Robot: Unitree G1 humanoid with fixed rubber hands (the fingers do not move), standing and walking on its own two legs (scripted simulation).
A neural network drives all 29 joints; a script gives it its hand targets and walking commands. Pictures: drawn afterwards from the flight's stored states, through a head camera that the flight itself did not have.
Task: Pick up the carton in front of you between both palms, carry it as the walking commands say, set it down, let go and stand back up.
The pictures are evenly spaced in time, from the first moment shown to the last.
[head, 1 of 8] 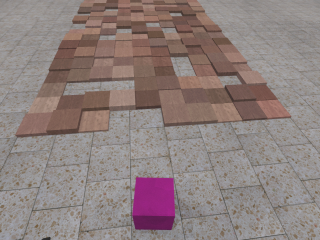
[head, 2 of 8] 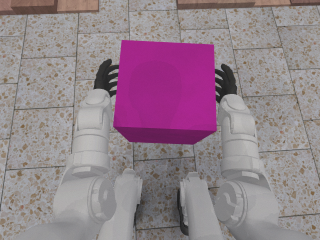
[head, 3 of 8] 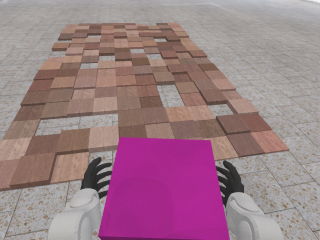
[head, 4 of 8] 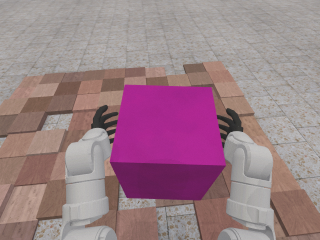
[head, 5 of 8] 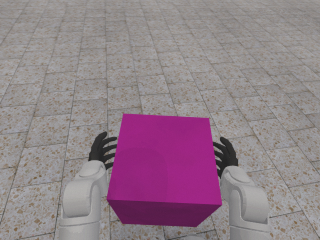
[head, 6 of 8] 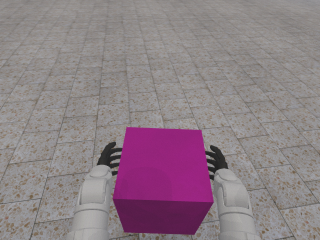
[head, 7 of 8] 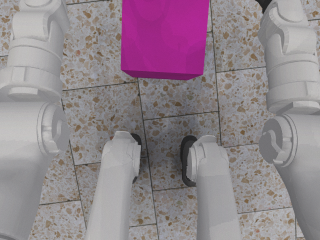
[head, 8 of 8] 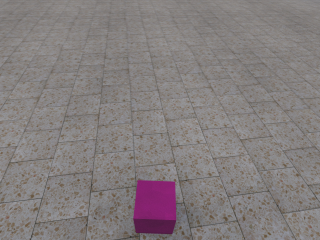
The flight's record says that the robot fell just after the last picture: no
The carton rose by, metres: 0.78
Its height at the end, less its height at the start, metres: +0.00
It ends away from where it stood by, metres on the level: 6.44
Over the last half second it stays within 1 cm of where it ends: yes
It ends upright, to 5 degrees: yes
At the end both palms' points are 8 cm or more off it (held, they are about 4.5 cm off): yes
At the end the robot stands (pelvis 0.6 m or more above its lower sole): yes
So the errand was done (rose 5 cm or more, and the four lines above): yes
